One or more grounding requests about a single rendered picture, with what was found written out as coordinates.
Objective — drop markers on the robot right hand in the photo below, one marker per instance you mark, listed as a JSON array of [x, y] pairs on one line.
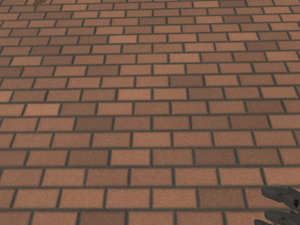
[[290, 197]]

